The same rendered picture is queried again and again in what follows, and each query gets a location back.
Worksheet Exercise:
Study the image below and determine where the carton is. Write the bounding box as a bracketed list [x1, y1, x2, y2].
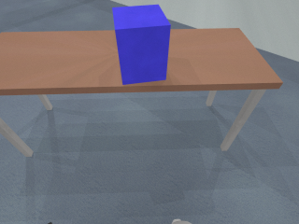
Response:
[112, 5, 171, 85]

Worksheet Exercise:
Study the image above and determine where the table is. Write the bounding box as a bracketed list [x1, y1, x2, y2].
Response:
[0, 28, 283, 157]

